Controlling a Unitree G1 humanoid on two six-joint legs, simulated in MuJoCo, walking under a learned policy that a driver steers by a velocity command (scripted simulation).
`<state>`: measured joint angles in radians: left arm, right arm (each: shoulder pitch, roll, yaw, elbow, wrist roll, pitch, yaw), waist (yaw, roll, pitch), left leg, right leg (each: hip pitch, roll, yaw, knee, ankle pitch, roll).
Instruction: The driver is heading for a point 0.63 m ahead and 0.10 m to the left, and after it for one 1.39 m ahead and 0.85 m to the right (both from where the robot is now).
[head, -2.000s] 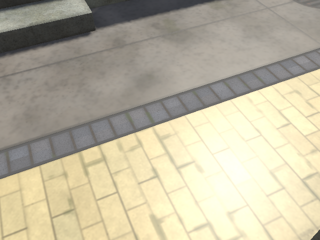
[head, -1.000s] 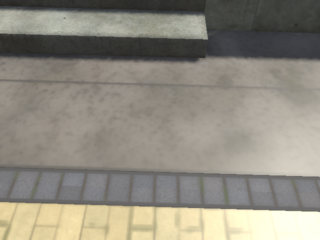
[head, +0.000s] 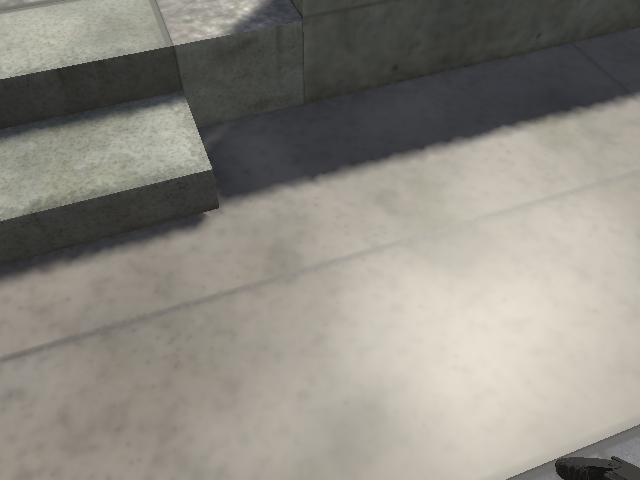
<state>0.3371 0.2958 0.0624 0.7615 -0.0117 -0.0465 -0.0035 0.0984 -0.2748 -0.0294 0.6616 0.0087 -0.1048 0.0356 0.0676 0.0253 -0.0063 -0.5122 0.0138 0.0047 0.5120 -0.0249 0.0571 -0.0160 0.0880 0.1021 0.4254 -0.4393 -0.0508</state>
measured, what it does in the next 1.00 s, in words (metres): walks ahead: right foot, then left foot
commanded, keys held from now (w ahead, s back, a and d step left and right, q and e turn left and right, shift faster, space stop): w+q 0.46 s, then w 0.26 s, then w+e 0.10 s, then e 0.18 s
